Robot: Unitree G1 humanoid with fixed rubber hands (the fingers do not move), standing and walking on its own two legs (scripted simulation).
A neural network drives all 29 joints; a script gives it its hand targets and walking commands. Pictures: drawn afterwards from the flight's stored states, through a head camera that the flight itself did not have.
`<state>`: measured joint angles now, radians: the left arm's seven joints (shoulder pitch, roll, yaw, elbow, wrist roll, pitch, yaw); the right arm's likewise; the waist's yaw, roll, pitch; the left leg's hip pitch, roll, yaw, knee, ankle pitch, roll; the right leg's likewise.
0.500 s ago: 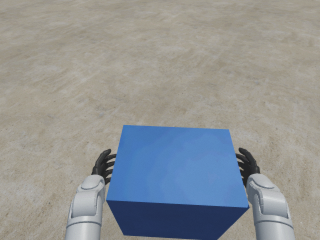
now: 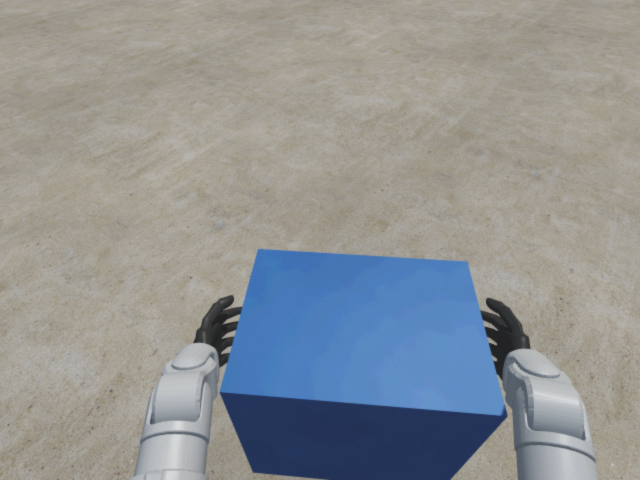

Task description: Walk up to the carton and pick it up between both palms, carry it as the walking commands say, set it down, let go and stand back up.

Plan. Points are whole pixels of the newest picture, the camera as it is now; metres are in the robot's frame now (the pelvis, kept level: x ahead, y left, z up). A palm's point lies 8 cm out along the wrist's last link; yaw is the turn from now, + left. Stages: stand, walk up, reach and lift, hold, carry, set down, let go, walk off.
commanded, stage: set down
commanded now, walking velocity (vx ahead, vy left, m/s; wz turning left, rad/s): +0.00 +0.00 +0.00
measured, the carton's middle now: (352, 374) +0.27 -0.04 -0.07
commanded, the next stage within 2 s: none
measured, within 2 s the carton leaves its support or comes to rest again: neither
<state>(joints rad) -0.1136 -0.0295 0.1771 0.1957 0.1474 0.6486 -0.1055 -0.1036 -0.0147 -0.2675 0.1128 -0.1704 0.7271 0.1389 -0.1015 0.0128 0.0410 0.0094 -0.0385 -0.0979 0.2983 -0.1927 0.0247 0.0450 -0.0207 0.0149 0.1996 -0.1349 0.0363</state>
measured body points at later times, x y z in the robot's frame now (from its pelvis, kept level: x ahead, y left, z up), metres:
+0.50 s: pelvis -0.04 -0.03 -0.02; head +0.03 -0.03 +0.43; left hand +0.32 +0.14 -0.05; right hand +0.27 -0.25 -0.05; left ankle -0.01 +0.10 -0.75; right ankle -0.01 -0.15 -0.75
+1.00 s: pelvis -0.04 -0.01 -0.07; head +0.14 -0.02 +0.34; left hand +0.35 +0.14 -0.15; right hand +0.31 -0.25 -0.14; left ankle -0.01 +0.11 -0.75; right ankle -0.01 -0.15 -0.75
